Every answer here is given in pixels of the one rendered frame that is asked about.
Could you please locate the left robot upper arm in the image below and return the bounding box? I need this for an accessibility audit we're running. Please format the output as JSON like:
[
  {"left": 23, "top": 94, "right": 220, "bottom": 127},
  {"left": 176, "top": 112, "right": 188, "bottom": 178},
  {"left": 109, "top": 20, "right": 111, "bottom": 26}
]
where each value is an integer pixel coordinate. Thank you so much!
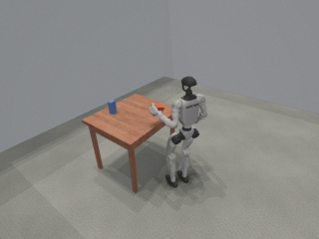
[{"left": 170, "top": 99, "right": 181, "bottom": 128}]

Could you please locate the left robot forearm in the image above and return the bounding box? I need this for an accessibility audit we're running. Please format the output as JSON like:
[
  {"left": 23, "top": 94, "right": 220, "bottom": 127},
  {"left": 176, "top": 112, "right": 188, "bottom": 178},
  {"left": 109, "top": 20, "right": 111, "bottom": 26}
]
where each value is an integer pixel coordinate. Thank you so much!
[{"left": 155, "top": 111, "right": 174, "bottom": 128}]

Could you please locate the left robot foot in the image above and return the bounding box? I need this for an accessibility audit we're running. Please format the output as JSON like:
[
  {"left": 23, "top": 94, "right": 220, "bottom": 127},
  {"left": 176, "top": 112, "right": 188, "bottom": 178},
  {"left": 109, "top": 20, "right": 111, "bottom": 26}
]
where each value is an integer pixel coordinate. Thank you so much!
[{"left": 165, "top": 174, "right": 177, "bottom": 188}]

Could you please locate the robot left thigh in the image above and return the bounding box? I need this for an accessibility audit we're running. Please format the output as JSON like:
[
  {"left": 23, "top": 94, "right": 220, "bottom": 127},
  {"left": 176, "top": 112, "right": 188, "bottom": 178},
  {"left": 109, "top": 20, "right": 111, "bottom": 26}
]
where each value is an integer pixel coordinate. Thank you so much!
[{"left": 166, "top": 132, "right": 182, "bottom": 161}]

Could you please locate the right robot forearm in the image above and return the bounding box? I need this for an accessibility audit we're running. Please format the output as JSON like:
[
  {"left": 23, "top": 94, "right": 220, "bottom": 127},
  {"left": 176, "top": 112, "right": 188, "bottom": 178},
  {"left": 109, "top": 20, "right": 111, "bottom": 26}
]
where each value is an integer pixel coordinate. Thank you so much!
[{"left": 196, "top": 115, "right": 206, "bottom": 121}]

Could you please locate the right robot upper arm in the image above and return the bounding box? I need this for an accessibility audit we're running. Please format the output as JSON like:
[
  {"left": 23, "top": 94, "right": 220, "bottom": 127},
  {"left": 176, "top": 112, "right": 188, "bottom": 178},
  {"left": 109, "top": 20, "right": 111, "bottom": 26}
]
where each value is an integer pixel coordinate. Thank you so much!
[{"left": 197, "top": 94, "right": 208, "bottom": 118}]

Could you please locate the left robot hand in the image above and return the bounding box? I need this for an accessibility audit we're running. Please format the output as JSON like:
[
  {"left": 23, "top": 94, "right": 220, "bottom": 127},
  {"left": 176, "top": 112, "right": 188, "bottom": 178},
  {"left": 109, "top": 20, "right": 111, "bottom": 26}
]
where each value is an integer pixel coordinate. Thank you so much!
[{"left": 149, "top": 103, "right": 162, "bottom": 115}]

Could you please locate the table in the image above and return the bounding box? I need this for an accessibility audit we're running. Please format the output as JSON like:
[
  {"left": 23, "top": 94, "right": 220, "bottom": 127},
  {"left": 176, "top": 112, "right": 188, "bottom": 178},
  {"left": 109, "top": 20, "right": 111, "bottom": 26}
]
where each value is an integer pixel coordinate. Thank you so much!
[{"left": 82, "top": 94, "right": 175, "bottom": 193}]

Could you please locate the sponge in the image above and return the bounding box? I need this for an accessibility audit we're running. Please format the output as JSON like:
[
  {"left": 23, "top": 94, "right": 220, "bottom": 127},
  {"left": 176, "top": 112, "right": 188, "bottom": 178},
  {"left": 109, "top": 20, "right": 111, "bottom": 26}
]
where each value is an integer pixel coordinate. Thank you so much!
[{"left": 153, "top": 105, "right": 164, "bottom": 117}]

